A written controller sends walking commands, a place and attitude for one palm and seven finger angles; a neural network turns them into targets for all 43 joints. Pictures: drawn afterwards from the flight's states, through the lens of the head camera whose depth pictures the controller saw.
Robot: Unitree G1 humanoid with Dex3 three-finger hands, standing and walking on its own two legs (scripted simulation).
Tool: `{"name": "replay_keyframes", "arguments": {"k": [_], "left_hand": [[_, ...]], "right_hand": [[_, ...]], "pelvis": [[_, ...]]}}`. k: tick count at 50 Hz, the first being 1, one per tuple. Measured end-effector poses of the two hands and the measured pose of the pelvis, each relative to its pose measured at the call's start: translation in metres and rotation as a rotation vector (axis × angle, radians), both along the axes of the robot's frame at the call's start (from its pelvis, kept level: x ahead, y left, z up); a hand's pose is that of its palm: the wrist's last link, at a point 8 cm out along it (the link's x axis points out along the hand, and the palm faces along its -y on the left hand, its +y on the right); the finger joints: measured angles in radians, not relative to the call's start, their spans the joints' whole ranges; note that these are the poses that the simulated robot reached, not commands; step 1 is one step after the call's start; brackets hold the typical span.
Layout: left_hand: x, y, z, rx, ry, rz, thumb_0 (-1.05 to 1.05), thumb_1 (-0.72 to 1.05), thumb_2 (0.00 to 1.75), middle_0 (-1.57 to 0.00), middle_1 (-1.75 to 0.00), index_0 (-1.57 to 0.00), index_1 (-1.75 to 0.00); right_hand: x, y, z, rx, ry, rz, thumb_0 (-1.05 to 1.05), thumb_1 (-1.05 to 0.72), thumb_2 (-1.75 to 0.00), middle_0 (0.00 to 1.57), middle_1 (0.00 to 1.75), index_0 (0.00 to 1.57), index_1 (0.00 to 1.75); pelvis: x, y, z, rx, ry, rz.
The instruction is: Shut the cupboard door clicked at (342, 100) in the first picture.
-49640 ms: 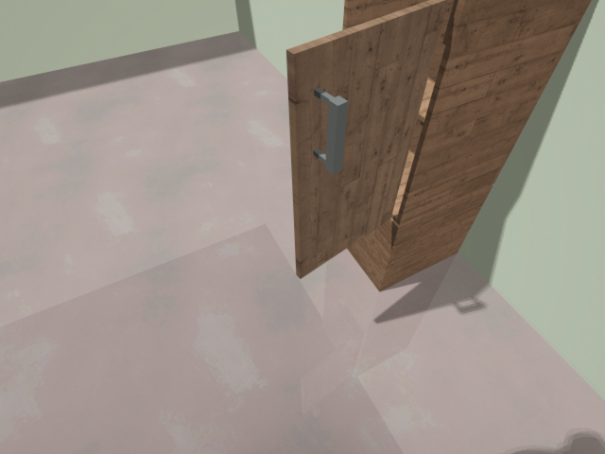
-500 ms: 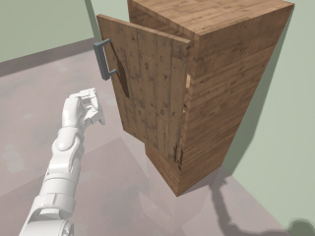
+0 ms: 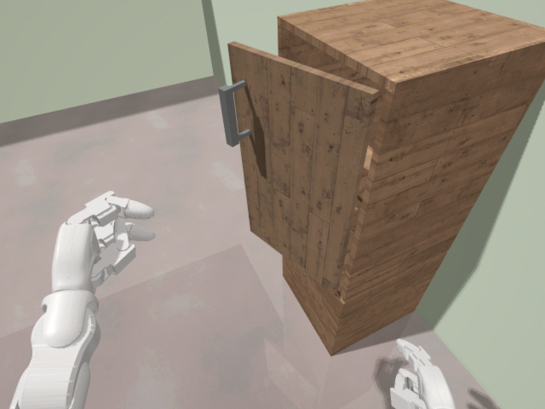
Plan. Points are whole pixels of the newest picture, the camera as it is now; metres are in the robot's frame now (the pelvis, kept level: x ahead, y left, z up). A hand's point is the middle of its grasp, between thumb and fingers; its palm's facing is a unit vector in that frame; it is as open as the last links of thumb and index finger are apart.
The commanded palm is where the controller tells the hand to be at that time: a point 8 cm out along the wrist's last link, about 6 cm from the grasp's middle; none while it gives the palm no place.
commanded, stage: draw the hand back to the body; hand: left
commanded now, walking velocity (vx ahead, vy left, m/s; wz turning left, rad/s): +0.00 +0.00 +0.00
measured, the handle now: (236, 113) +0.68 +0.16 +0.11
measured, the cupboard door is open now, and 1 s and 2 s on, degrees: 20 20 20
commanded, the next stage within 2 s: step back with the hand held close in 0.68 s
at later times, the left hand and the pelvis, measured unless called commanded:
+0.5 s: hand (69, 292) +0.19 +0.26 +0.15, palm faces +0.48 -0.79 -0.38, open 7.2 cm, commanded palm +0.15 +0.29 +0.17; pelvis +0.01 -0.01 +0.00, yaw +0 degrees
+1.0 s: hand (89, 277) +0.22 +0.25 +0.15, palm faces +0.39 -0.79 -0.47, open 7.4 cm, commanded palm +0.16 +0.29 +0.17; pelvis +0.01 -0.01 +0.00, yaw -1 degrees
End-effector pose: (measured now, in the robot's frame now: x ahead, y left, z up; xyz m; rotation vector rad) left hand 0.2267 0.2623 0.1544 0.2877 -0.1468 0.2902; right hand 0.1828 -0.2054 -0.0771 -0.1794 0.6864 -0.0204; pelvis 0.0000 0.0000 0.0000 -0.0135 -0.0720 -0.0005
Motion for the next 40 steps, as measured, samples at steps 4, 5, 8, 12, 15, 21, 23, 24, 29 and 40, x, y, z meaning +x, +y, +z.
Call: {"name": "replay_keyframes", "arguments": {"k": [4,5,8,12,15,21,23,24,29,40], "left_hand": [[-0.014,0.006,0.009,0.039,-0.013,0.027,0.02,0.89,0.90,-0.74,-0.88,-0.74,-0.88],[-0.018,0.008,0.009,0.047,-0.008,0.034,0.02,0.89,0.90,-0.71,-0.85,-0.71,-0.85],[-0.028,0.013,0.006,0.064,0.017,0.057,0.02,0.89,0.90,-0.63,-0.76,-0.63,-0.76],[-0.045,0.021,0.004,0.095,0.051,0.098,0.02,0.89,0.90,-0.52,-0.64,-0.52,-0.64],[-0.060,0.027,0.009,0.131,0.054,0.134,0.02,0.89,0.90,-0.44,-0.55,-0.44,-0.55],[-0.081,0.032,0.019,0.168,0.028,0.204,0.02,0.89,0.90,-0.30,-0.40,-0.30,-0.40],[-0.081,0.032,0.017,0.152,0.023,0.218,0.02,0.89,0.90,-0.27,-0.37,-0.27,-0.37],[-0.079,0.031,0.015,0.143,0.024,0.221,0.02,0.89,0.90,-0.26,-0.36,-0.26,-0.36],[-0.069,0.024,0.005,0.104,0.037,0.203,0.02,0.89,0.90,-0.22,-0.32,-0.22,-0.32],[-0.060,0.017,0.020,0.157,0.013,0.160,0.02,0.89,0.90,-0.21,-0.30,-0.21,-0.30]], "right_hand": [[-0.009,-0.001,-0.009,0.015,0.044,-0.018,0.01,-0.90,-0.90,0.20,0.30,0.20,0.30],[-0.011,-0.002,-0.011,0.018,0.052,-0.024,0.01,-0.90,-0.90,0.20,0.30,0.20,0.30],[-0.016,-0.008,-0.014,0.017,0.069,-0.043,0.01,-0.90,-0.90,0.20,0.30,0.20,0.30],[-0.018,-0.018,-0.014,0.002,0.073,-0.063,0.01,-0.90,-0.90,0.20,0.30,0.20,0.30],[-0.015,-0.025,-0.012,-0.012,0.059,-0.072,0.01,-0.90,-0.90,0.20,0.30,0.20,0.30],[0.000,-0.033,-0.007,-0.034,0.011,-0.054,0.01,-0.91,-0.90,0.20,0.30,0.20,0.30],[0.005,-0.033,-0.006,-0.036,0.000,-0.045,0.01,-0.91,-0.90,0.20,0.30,0.20,0.30],[0.007,-0.032,-0.005,-0.036,-0.004,-0.042,0.01,-0.91,-0.90,0.20,0.30,0.20,0.30],[0.014,-0.029,0.000,-0.030,-0.026,-0.035,0.01,-0.91,-0.90,0.20,0.30,0.20,0.30],[0.013,-0.028,-0.003,-0.004,-0.020,-0.044,0.01,-0.90,-0.90,0.20,0.30,0.20,0.30]], "pelvis": [[0.005,0.000,0.000,0.002,-0.001,-0.005],[0.005,0.000,0.000,0.002,-0.002,-0.006],[0.008,-0.001,0.000,0.003,-0.002,-0.009],[0.011,-0.004,0.000,0.003,0.001,-0.011],[0.013,-0.006,0.000,0.002,0.003,-0.010],[0.014,-0.008,-0.001,0.001,0.001,0.001],[0.012,-0.009,-0.001,0.003,0.002,0.006],[0.011,-0.010,-0.001,0.004,0.002,0.008],[0.011,-0.014,-0.001,0.007,0.007,0.004],[0.019,-0.017,0.000,0.007,0.008,-0.007]]}}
